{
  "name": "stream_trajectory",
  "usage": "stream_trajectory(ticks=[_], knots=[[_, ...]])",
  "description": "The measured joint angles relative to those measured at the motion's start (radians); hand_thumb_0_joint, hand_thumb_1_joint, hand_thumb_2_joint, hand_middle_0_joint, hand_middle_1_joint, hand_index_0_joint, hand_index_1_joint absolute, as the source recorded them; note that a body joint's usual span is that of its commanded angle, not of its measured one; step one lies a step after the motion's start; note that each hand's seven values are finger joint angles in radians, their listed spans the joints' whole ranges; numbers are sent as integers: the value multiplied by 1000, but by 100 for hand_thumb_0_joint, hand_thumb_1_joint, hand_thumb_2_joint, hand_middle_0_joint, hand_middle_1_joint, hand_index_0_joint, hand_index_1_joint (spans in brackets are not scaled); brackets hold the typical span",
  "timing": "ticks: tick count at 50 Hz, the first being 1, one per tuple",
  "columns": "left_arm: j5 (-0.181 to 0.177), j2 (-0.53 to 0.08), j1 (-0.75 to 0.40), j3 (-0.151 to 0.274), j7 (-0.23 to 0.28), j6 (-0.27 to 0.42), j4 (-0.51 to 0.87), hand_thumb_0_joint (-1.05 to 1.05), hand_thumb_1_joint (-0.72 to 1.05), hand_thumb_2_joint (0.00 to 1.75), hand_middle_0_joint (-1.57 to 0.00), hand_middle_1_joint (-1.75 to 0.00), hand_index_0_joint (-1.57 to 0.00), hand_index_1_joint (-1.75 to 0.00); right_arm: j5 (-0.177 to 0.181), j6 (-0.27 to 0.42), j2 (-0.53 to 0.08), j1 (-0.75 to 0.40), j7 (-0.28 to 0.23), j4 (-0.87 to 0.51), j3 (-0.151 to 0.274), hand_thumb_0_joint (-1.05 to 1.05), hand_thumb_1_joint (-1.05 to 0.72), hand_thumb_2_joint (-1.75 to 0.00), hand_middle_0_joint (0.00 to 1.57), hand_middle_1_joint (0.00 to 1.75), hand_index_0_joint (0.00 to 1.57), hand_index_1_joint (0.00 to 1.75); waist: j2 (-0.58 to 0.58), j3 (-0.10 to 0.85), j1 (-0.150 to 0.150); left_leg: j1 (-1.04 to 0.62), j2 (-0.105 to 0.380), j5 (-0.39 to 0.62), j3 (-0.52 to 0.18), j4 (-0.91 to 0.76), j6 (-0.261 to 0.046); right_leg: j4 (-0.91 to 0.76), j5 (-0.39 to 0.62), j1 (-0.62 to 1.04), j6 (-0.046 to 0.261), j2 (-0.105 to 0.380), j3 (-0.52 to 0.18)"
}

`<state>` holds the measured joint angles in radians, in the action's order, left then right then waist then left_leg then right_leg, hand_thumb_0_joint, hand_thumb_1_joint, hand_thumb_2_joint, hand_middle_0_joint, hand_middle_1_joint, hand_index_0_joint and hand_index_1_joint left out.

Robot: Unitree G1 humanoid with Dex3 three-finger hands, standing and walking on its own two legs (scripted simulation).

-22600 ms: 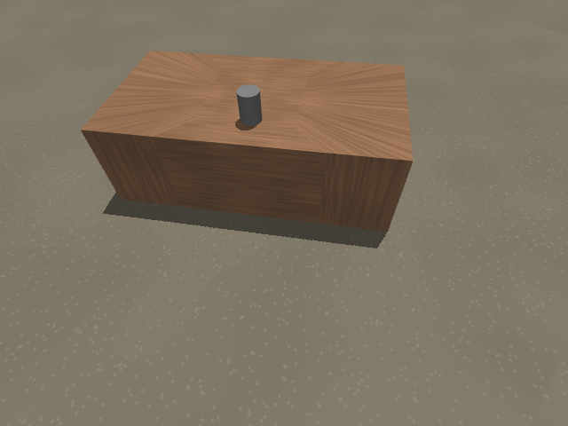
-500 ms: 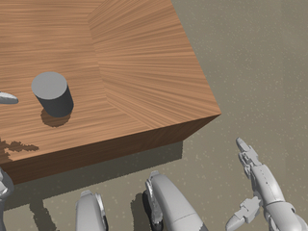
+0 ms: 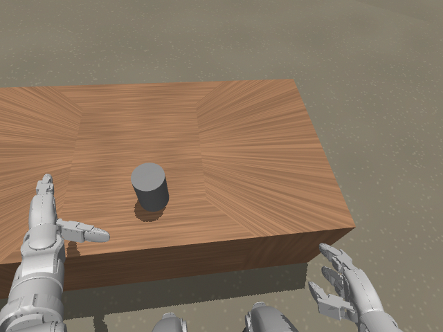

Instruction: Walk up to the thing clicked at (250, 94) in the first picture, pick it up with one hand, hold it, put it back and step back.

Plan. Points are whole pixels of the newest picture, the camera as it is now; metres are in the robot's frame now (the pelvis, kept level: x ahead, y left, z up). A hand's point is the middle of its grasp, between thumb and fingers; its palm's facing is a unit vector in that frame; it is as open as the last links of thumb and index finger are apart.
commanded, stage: home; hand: left
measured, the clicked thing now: (151, 188) +0.52 +0.14 -0.22
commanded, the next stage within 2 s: none
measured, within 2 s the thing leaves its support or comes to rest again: neither
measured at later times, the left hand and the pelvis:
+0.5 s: hand (120, 326) +0.17 +0.16 -0.04, palm faces +0.14 -0.96 -0.23, open 17.6 cm; pelvis +0.01 -0.02 +0.02, yaw +2 degrees
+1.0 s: hand out of the picture +0.16 +0.16 -0.04, palm faces +0.14 -0.96 -0.24, open 17.4 cm; pelvis -0.01 -0.02 +0.01, yaw +1 degrees
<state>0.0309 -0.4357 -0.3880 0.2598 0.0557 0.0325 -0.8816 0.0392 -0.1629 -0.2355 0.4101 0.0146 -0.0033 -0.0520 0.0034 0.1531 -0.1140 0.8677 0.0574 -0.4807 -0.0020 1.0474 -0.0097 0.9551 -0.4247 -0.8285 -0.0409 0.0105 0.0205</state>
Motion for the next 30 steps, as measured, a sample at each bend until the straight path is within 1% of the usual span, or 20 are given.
stream_trajectory(ticks=[3,7,13,20,22,25,30], knots=[[-16,64,121,-41,14,-14,132,-1,-58,3,-5,-5,-5,-4,3,-2,4,0,-24,32,11,1,-72,-80,19,28,19,28,-9,-12,22,-56,-4,6,5,-32,1,-23,1,51,-1,4,-4],[-35,124,270,-93,35,-28,293,-2,-59,2,-5,-5,-5,-4,4,3,20,-7,-46,68,18,1,-81,-85,20,29,19,29,-14,-25,51,-120,-10,13,9,-68,4,-46,1,109,2,9,-5],[-57,179,488,-168,51,-47,487,-2,-59,2,-6,-5,-6,-4,9,6,36,-6,-65,100,29,1,-87,-88,20,30,20,30,-2,-24,87,-197,-19,18,14,-108,8,-65,-6,176,4,18,-9],[-64,226,738,-253,44,-67,675,-2,-58,3,-6,-5,-6,-5,16,11,33,12,-76,96,47,2,-89,-89,20,30,20,30,4,-23,114,-246,-28,24,18,-133,13,-61,-16,213,9,28,-12],[-64,233,788,-268,41,-71,711,-2,-58,3,-6,-5,-6,-5,16,14,31,19,-81,90,51,2,-89,-90,20,30,20,30,3,-26,119,-250,-30,27,16,-133,15,-55,-18,215,11,29,-11],[-62,237,832,-279,39,-72,742,-2,-57,4,-6,-5,-6,-5,12,20,30,27,-88,83,55,2,-90,-90,20,30,20,30,-2,-33,126,-248,-31,31,12,-130,18,-44,-21,211,15,31,-7],[-57,235,840,-276,43,-67,752,-2,-56,5,-6,-5,-6,-5,4,29,33,32,-101,76,56,2,-90,-90,20,30,20,30,-5,-43,129,-241,-32,38,8,-122,24,-26,-21,202,21,32,-3]])
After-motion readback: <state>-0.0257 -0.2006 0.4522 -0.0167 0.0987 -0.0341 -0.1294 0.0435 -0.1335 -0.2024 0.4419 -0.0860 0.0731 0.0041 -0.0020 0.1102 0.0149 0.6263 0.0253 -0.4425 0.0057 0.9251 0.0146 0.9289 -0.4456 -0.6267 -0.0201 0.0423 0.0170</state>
